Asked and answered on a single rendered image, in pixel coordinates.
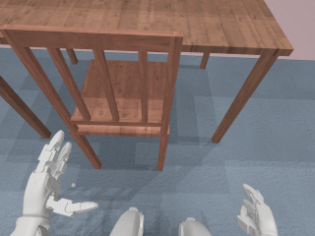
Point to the robot left forearm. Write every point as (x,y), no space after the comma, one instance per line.
(32,225)

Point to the left robot hand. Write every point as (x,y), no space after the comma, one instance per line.
(46,180)

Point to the robot thigh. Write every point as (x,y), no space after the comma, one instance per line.
(130,223)
(192,228)

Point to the table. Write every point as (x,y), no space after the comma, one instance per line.
(245,27)

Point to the right robot thigh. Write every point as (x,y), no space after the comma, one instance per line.
(192,228)

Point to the chair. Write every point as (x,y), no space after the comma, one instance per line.
(119,98)

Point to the right robot hand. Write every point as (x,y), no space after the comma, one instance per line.
(261,220)

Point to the left robot thigh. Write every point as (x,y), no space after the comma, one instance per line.
(130,223)

